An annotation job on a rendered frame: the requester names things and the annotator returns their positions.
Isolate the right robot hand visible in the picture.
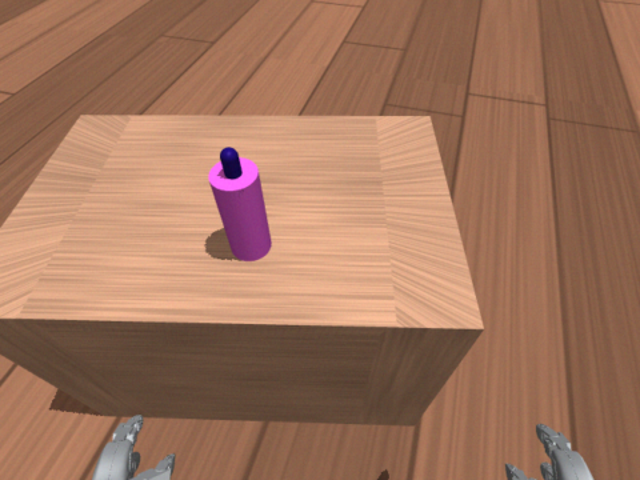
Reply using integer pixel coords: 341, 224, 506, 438
505, 424, 594, 480

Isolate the left robot hand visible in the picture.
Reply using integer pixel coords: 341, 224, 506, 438
92, 415, 175, 480

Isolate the bottle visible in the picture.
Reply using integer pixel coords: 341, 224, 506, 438
208, 147, 271, 261

